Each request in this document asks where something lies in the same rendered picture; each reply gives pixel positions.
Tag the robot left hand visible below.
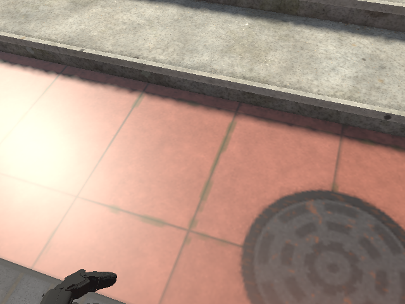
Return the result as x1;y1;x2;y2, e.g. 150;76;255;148
40;269;117;304

